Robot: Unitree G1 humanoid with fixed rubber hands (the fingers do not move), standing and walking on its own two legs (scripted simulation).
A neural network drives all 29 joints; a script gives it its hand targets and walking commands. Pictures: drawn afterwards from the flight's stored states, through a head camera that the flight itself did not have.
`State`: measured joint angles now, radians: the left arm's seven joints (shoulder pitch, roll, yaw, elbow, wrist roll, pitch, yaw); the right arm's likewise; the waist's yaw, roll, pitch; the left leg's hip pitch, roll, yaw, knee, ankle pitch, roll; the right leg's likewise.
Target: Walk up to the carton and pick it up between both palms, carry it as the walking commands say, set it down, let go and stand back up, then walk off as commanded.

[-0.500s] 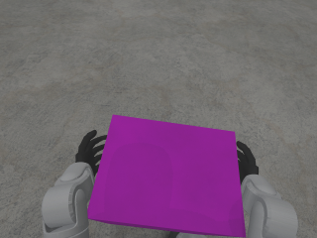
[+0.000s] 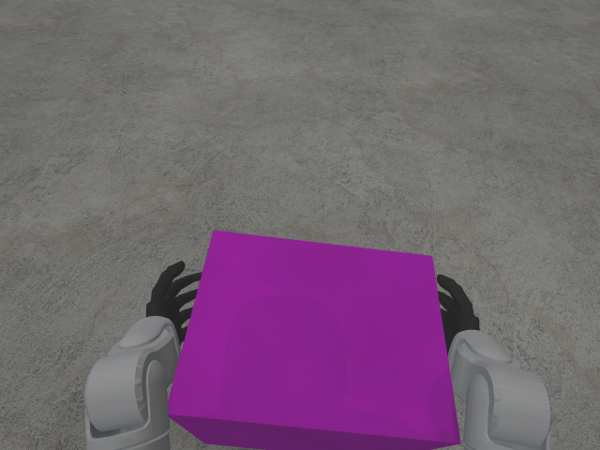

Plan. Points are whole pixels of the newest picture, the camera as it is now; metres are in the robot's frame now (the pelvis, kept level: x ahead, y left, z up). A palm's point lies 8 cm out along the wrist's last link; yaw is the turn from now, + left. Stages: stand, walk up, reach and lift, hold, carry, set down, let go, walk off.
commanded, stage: carry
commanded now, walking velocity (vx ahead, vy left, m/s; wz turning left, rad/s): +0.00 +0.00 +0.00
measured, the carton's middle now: (305, 360) +0.23 +0.01 +0.01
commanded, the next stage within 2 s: none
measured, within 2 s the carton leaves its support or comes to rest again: neither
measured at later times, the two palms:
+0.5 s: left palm (255, 199) +0.45 +0.10 +0.07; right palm (474, 226) +0.44 -0.24 +0.06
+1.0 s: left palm (241, 180) +0.49 +0.13 +0.07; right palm (453, 199) +0.48 -0.21 +0.08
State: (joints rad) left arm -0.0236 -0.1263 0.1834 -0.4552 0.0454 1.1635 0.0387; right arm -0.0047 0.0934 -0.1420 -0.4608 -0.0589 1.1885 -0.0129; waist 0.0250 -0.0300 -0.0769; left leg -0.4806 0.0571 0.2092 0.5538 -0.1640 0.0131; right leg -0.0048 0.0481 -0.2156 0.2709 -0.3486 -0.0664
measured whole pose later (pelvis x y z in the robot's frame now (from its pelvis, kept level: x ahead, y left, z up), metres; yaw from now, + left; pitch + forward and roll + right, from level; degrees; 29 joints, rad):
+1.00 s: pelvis +0.24 -0.04 +0.00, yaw -1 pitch +5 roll +0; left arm -0.05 -0.13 0.19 -0.41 0.06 1.17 0.04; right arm -0.05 0.08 -0.14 -0.39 -0.05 1.19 -0.02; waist -0.01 -0.01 -0.11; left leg -0.24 0.05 0.12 0.49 -0.34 -0.01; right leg -0.34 -0.06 -0.17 0.49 -0.24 -0.01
